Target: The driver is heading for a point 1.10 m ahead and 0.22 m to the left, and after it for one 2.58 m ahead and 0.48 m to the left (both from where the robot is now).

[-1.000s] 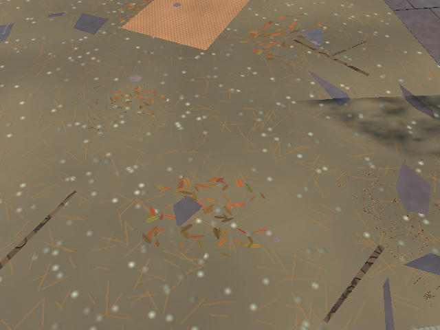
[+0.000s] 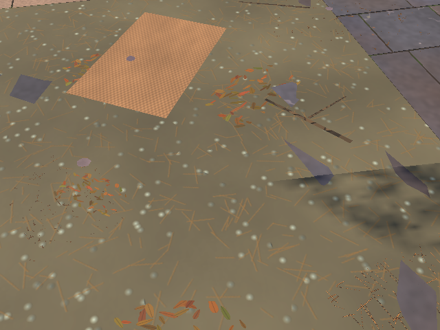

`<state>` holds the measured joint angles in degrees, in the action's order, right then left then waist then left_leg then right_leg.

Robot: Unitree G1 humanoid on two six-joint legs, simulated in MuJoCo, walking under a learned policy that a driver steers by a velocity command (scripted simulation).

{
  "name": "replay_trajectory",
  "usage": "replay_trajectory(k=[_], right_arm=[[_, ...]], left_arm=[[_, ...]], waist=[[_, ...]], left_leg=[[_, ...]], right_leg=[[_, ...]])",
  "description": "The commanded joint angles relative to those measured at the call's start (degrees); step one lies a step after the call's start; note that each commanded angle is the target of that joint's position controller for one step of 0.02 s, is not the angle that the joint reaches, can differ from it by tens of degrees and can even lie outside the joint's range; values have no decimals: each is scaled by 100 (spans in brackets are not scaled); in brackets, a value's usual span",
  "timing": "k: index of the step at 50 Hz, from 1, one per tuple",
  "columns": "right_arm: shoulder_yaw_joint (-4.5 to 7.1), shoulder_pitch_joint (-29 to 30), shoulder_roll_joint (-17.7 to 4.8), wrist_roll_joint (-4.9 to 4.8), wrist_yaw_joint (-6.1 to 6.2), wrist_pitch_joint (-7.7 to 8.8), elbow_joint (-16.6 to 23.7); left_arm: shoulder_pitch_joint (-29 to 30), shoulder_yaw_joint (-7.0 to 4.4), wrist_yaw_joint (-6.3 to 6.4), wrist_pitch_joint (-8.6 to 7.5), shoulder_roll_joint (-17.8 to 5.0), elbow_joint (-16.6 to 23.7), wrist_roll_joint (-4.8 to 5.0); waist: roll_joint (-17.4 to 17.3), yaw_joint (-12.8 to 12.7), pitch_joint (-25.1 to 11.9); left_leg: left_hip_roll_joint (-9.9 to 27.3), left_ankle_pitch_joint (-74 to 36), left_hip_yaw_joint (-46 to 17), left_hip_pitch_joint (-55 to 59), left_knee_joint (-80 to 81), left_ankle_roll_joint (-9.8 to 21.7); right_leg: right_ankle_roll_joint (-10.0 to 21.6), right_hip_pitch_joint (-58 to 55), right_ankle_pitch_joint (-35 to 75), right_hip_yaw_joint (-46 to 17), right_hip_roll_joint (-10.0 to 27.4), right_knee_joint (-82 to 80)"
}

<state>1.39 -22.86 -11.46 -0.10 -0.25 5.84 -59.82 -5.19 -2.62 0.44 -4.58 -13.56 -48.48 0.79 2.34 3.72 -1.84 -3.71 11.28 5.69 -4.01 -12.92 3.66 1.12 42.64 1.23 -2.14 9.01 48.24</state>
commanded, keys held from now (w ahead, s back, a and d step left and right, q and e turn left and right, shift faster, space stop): w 0.04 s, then no key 0.46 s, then w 0.38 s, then w+q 0.12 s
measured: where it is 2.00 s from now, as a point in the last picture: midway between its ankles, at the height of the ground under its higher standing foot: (195, 237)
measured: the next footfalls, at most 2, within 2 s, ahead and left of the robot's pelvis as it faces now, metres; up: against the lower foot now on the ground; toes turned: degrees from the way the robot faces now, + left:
right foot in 0.18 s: +0.30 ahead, -0.15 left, +0.00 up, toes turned -3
left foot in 0.54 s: +0.27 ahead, +0.08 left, +0.00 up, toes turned +1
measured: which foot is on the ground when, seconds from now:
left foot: down 0.00-0.20, up 0.22-0.52, down 0.54-0.86, up 0.88-1.00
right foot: up 0.00-0.16, down 0.18-0.60, up 0.62-0.84, down 0.86-1.00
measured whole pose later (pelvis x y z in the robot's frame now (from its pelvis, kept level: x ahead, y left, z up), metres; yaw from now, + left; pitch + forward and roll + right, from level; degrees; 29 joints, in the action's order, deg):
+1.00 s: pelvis +0.33 -0.09 +0.00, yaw +2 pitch +2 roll +0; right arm 4.8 -15.2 -13.6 -2.1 0.7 5.2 -58.3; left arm -17.3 -3.6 -0.1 -5.5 -12.6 -57.0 0.1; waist -1.5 -0.4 -2.3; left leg 4.1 16.6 -0.6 -31.6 -64.5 3.5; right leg 2.3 9.9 -15.0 4.3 -0.8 22.4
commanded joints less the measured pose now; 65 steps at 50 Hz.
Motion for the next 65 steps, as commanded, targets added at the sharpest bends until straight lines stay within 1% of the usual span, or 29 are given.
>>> replay_trajectory(k=[1,5,8,9,10,11,12,14,15,19,22,27,28,29,32,34,36,39,42,43,44,45,47,50,54,59,61,63,65], right_arm=[[209,-22,-1052,-77,69,41,313],[243,-248,-1038,-55,91,-118,188],[259,103,-1060,-63,128,-203,271],[193,59,-906,3,132,-177,378],[-7,-686,-267,110,74,-96,368],[-9,-1023,-358,-28,31,-15,171],[142,-588,-859,-170,28,-10,248],[176,293,-810,-124,138,-133,455],[210,283,-767,-59,195,-243,469],[137,104,-339,-1,295,-475,390],[181,395,-527,26,310,-597,410],[256,606,-667,118,296,-616,377],[277,549,-824,84,310,-576,396],[391,587,-1188,-10,320,-557,315],[481,383,-1188,-51,300,-326,205],[470,240,-1006,-46,288,-150,184],[455,346,-912,-123,249,-88,212],[512,591,-1098,-169,192,-139,240],[496,616,-1017,-193,178,-177,221],[410,833,-704,-135,160,-145,305],[304,895,-253,-83,161,-14,553],[342,1136,-512,-139,163,79,665],[394,1224,-734,-279,71,113,622],[409,1075,-545,-195,73,-6,504],[339,1561,-299,-148,-6,-116,762],[211,2563,-213,-120,-194,-170,1253],[203,2771,-258,-133,-268,-192,1424],[262,2756,-415,-130,-337,-198,1566],[439,2036,-773,-143,-365,-225,1522]], left_arm=[[613,2,-70,-78,-178,363,42],[963,0,-228,-162,-227,523,16],[-371,-217,-241,-244,-692,136,-79],[-1138,-332,-197,-264,-1111,-64,-169],[-1663,-388,-152,-191,-1525,-141,-327],[-1888,-306,-176,-124,-1200,-194,-197],[-1490,-237,-190,-81,-961,-92,-127],[-490,-82,-159,-76,-535,54,-100],[-255,-38,-153,-98,-384,51,-151],[-32,-60,-132,-85,-478,-103,-321],[-108,-90,-52,15,-609,-186,-221],[-345,-51,37,179,-494,-415,-70],[-336,-94,60,206,-590,-385,-36],[-537,-113,94,213,-512,-361,12],[-162,-127,105,59,-319,-240,30],[-136,-200,18,-24,-413,-243,7],[-35,-176,-41,-98,-269,-224,72],[-65,-143,-70,-116,-138,-299,39],[-1105,-269,-25,-2,-363,-701,82],[-1691,-365,31,7,-651,-813,92],[-2259,-528,63,39,-1383,-869,60],[-2541,-477,14,-35,-1309,-971,-40],[-1669,-256,-29,-157,-661,-706,-82],[-1323,-134,-74,-153,-363,-689,-113],[-1478,-175,20,-138,-579,-778,-201],[-1734,-218,114,-160,-730,-852,-92],[-1836,-241,114,-113,-754,-900,-45],[-1739,-288,129,-52,-897,-848,-22],[-1626,-336,173,39,-1070,-762,-25]], waist=[[-469,-1,554],[-662,66,620],[-804,-672,-218],[-490,-889,-900],[918,-706,-1874],[1218,-780,-2790],[706,-771,-2246],[20,-474,-935],[73,-259,-738],[369,34,-562],[438,-96,-640],[333,-135,44],[149,-190,237],[-680,-367,462],[-1861,-140,701],[-1541,-84,511],[-1159,-146,390],[-1122,-295,262],[-877,-721,4],[-226,-988,-127],[1467,-1077,-350],[1388,-1176,-323],[511,-776,339],[289,-471,514],[118,-480,585],[67,-693,833],[44,-689,900],[191,-525,723],[464,-60,178]], left_leg=[[1508,-869,-856,-244,679,816],[1685,-2048,-771,444,-82,642],[1386,-3724,-592,600,-1623,249],[1035,-2818,-354,-145,-2811,-13],[240,615,-206,-2340,-5060,-408],[-33,2776,-1126,-2813,-6195,-505],[295,2564,-1356,-3040,-6515,-453],[783,1871,-988,-3106,-5903,-485],[983,1587,-1014,-2638,-5445,-481],[864,1110,-737,-1425,-3747,-539],[809,436,-673,-1087,-2932,-528],[733,368,-506,-604,-1625,-157],[897,1126,-688,-870,-1448,42],[996,2334,-956,-1283,-1068,295],[1994,3038,-2765,-1070,435,768],[2353,2290,-3099,-415,324,926],[2152,1653,-2647,-118,187,753],[1649,986,-1720,-877,5,552],[1378,949,-1359,-1844,-697,345],[1042,685,-903,-2529,-1949,44],[441,1167,-129,-3957,-3881,-311],[525,1989,-687,-4717,-5203,-237],[1053,960,-1028,-5173,-5827,76],[1194,31,-1066,-4505,-5156,97],[956,-856,-987,-4296,-4075,-35],[812,-1615,-455,-3661,-2631,15],[764,-1363,-366,-3683,-2381,144],[513,-837,-66,-3248,-2287,327],[77,-276,236,-2129,-2325,547]], right_leg=[[-116,-272,365,264,-219,-1028],[62,-546,6,344,-488,-1781],[437,-2326,342,537,-909,-2334],[694,-3812,2310,114,-333,-2001],[1679,-6264,4329,-1776,1316,-1580],[2169,-6629,4117,-2931,1776,-2071],[1878,-5855,3456,-2293,1448,-2245],[1457,-4138,2673,-1156,881,-2694],[1333,-3454,2421,-882,716,-2883],[1324,-2314,2310,-142,337,-3210],[1270,-2314,496,-236,354,-3411],[604,-1778,-3620,-481,-49,-3533],[534,-1764,-3794,-486,-160,-3203],[399,-1674,-3892,11,-574,-2968],[212,-1275,-2452,685,-1146,-821],[325,-548,-2694,251,-809,54],[369,-476,-2632,204,-644,-315],[267,-2047,-1900,722,-953,-1638],[272,-3915,-1373,726,-1061,-2164],[512,-4688,-1793,-257,-351,-2604],[1182,-5686,-2291,-2320,945,-3343],[1744,-5547,-3022,-3576,1594,-3693],[1310,-4985,-2873,-2442,1139,-3752],[824,-4233,-879,-860,640,-3950],[777,-3936,207,144,472,-4059],[683,-3953,274,879,549,-4242],[622,-4416,747,1051,680,-4014],[521,-4747,2465,1262,751,-3439],[394,-4863,4334,1407,725,-2118]])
